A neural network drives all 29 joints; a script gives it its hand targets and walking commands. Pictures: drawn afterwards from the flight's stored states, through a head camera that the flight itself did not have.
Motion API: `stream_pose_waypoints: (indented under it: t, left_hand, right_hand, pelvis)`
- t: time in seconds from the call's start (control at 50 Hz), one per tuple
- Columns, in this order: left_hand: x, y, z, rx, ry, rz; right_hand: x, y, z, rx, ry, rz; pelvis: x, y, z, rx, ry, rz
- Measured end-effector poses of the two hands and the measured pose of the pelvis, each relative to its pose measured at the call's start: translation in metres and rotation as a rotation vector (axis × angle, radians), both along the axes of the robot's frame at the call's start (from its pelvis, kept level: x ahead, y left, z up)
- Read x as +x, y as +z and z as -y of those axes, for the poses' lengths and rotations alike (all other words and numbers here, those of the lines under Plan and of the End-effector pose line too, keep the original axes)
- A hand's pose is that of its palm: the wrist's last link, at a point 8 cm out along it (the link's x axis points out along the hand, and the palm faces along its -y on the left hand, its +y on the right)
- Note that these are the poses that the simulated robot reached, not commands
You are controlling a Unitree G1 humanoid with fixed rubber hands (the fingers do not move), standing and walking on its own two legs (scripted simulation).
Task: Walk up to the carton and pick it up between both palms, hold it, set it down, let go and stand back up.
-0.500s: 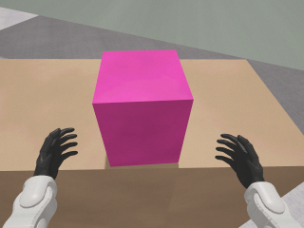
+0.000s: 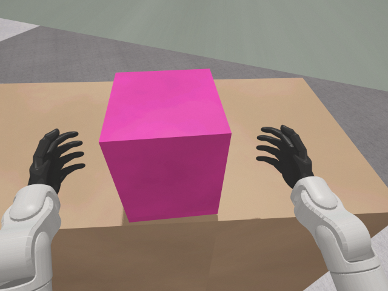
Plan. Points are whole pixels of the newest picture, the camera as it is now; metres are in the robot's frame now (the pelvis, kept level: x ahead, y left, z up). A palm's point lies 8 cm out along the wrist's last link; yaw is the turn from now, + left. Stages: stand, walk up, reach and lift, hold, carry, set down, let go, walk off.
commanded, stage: reach and lift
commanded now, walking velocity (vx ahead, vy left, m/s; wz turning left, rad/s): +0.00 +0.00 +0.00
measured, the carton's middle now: (168, 146) +0.40 +0.08 +0.11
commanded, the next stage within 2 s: none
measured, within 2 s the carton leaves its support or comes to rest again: neither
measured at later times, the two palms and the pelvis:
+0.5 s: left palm (47, 146) +0.29 +0.26 +0.20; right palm (287, 130) +0.35 -0.14 +0.20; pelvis -0.02 +0.01 +0.00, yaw +0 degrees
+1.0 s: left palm (37, 100) +0.34 +0.28 +0.26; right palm (269, 87) +0.42 -0.11 +0.25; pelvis -0.02 +0.01 +0.00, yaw +2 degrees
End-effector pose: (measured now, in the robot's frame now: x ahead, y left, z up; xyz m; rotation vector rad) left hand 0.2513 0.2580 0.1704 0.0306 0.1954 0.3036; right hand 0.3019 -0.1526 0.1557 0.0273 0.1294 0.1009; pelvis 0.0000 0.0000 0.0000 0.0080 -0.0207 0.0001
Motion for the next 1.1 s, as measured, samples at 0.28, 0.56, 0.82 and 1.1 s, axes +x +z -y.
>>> stream_pose_waypoints:
  t: [0.28, 0.56, 0.82, 1.1]
  left_hand:
    - [0.025, 0.015, 0.0, -0.049, -0.01, -0.006]
    - [0.048, 0.041, -0.008, -0.047, -0.024, -0.015]
    - [0.076, 0.067, -0.017, -0.052, -0.017, 0.005]
    - [0.1, 0.093, -0.021, -0.045, -0.02, 0.013]
  right_hand:
    - [0.021, 0.026, -0.003, -0.024, -0.032, -0.001]
    - [0.062, 0.054, -0.017, -0.024, -0.009, -0.003]
    - [0.096, 0.078, -0.03, -0.011, 0.033, -0.024]
    - [0.126, 0.099, -0.05, 0.008, 0.039, -0.039]
  pelvis:
    - [-0.011, 0.0, -0.005, -0.002, -0.009, 0.009]
    - [-0.016, -0.002, -0.014, -0.012, 0.009, -0.008]
    - [-0.017, -0.003, -0.014, -0.02, 0.022, -0.042]
    - [-0.014, -0.003, -0.01, -0.023, 0.044, -0.063]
